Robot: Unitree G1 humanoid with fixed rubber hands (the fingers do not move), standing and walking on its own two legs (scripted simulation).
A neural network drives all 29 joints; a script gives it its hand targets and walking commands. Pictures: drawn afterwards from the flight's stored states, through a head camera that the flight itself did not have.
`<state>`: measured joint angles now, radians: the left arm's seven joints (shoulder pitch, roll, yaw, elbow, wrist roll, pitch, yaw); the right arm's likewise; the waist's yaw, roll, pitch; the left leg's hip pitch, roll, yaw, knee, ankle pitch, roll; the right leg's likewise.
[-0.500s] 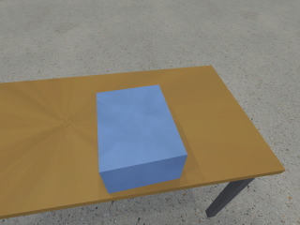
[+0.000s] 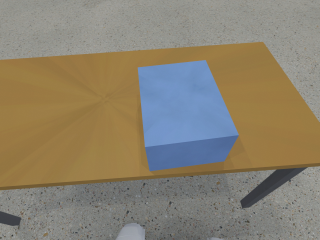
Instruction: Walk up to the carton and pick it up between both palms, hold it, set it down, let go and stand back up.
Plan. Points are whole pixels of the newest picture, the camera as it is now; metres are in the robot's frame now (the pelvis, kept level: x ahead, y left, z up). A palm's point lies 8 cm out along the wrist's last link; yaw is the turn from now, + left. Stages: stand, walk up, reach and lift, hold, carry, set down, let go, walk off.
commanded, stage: walk up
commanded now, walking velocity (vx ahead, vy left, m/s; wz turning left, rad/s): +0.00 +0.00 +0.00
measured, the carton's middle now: (179, 112) +0.46 -0.03 +0.01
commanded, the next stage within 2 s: none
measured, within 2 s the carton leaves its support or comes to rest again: neither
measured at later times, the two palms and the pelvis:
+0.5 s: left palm out of the picture -0.06 +0.33 -0.15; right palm out of the picture -0.04 -0.11 -0.13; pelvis -0.04 +0.10 +0.01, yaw -2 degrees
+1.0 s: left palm out of the picture -0.13 +0.29 -0.15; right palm out of the picture -0.12 -0.09 -0.13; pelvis -0.07 +0.10 +0.01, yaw -1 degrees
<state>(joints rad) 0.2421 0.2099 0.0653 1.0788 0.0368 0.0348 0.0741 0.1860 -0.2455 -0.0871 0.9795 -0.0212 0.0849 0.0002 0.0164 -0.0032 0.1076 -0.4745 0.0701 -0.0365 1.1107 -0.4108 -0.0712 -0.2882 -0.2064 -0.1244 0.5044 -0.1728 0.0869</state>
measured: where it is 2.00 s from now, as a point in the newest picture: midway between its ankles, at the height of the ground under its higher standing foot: outside the picture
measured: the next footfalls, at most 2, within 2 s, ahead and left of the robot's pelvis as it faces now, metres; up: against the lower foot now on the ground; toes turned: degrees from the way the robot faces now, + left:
left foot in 0.08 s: +0.02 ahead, +0.19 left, +0.00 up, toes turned +2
right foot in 0.50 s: -0.04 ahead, +0.00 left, +0.00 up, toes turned -5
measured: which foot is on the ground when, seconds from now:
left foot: up 0.00-0.06, down 0.08-1.00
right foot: down 0.00-0.08, up 0.10-0.48, down 0.50-1.00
